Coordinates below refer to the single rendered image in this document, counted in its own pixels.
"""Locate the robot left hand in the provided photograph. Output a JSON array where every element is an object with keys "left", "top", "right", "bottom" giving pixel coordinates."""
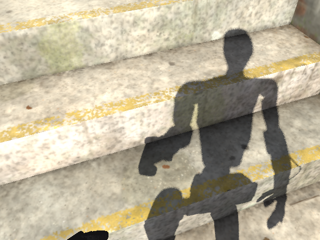
[{"left": 67, "top": 230, "right": 109, "bottom": 240}]

